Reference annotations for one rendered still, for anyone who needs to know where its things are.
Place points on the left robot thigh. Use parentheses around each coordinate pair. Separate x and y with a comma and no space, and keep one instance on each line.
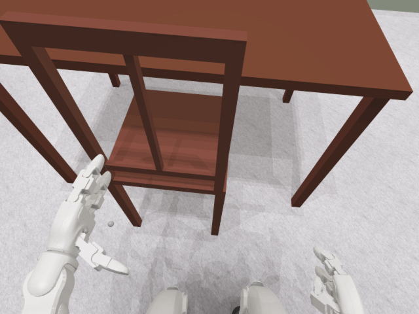
(169,302)

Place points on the left robot hand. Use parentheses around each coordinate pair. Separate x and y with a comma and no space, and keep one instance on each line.
(77,213)

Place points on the robot thigh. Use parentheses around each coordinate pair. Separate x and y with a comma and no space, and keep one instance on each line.
(260,300)
(169,302)

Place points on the right robot thigh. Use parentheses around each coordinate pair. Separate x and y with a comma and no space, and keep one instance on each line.
(260,300)

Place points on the chair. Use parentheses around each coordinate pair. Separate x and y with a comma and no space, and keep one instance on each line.
(168,140)

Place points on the table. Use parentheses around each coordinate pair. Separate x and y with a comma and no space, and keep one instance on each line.
(324,46)

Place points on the right robot hand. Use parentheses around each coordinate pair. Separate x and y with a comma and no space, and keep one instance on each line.
(341,287)

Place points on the left robot forearm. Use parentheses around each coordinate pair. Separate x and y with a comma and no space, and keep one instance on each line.
(46,289)

